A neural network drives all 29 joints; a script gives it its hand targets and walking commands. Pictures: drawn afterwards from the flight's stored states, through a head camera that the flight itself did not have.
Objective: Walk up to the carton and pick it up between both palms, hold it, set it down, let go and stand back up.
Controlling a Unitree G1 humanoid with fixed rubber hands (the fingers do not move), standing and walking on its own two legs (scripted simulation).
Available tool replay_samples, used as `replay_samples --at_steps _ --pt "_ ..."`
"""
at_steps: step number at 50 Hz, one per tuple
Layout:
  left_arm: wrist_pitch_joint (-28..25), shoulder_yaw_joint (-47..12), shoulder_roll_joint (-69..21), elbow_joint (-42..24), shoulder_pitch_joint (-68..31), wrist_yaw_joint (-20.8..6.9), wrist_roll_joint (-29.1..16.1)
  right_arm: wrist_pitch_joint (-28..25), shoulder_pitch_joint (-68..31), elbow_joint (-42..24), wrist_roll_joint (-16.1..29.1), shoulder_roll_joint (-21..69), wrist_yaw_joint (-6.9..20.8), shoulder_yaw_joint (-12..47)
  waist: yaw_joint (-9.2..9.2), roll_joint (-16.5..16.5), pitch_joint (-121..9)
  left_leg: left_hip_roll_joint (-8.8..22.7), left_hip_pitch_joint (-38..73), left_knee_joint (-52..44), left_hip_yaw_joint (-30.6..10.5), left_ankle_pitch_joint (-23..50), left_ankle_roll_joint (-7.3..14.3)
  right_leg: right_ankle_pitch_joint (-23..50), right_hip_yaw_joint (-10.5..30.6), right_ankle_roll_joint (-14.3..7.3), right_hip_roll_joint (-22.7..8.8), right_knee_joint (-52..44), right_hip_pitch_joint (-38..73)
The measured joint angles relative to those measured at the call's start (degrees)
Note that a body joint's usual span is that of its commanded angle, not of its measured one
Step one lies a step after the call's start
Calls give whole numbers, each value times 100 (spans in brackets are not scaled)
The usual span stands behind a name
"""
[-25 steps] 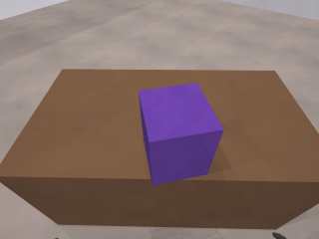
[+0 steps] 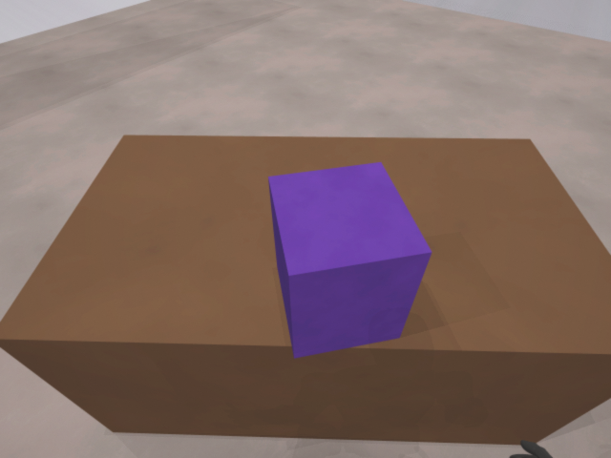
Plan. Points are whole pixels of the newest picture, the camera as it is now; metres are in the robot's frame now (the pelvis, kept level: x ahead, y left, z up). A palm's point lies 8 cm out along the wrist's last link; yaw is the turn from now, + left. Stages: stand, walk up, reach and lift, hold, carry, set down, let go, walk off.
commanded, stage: stand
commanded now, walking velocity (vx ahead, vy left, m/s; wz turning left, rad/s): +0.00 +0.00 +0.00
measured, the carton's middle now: (337, 261) +0.46 -0.04 -0.05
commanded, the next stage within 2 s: walk up in 0.62 s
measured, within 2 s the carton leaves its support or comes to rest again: neither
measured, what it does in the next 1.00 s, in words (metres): stands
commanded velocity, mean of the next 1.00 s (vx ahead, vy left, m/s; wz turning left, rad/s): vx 0.00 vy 0.00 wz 0.00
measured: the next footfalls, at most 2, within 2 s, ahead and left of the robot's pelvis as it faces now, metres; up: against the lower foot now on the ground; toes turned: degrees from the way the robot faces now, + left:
left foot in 1.56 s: -0.18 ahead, +0.05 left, +0.00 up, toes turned +5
right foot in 1.80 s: -0.11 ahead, -0.15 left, +0.00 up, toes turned +1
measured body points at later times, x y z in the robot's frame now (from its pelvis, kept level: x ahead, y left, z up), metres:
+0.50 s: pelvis +0.01 +0.00 +0.00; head +0.01 +0.00 +0.45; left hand +0.12 +0.32 -0.11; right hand +0.11 -0.32 -0.12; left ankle +0.00 +0.13 -0.75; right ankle +0.00 -0.12 -0.75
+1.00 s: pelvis -0.03 -0.02 -0.01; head +0.02 -0.02 +0.43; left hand +0.10 +0.32 -0.12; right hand +0.11 -0.35 -0.11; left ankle +0.00 +0.13 -0.75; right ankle -0.02 -0.13 -0.72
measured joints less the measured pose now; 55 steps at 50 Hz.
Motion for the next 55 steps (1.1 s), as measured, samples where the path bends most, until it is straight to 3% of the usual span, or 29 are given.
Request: replay_samples --at_steps 41,47,52,55 --pt "20 -37 -23 -3 -8 44 10 35 93 -5 29 -35 -31 -32 -72 12 -5 27 32 -83 -60 -15 -31 -11 -53 -9 9 -128 72" --pt "306 126 239 -557 -101 31 -140 190 -21 -627 95 -191 -80 -181 -73 -64 402 61 -667 740 -41 -219 -8 -90 68 -171 49 1202 -895" --pt "522 280 360 -1046 9 -3 -71 271 131 -1227 -39 -348 -171 -345 -88 68 646 259 -1052 1316 -136 -338 -3 -1788 365 -212 304 3202 -1599" --pt "509 329 347 -1270 185 -26 -12 352 167 -1497 -109 -457 -164 -402 -49 197 673 420 -1319 1602 -197 -364 -130 -1567 282 -158 210 2641 -1382"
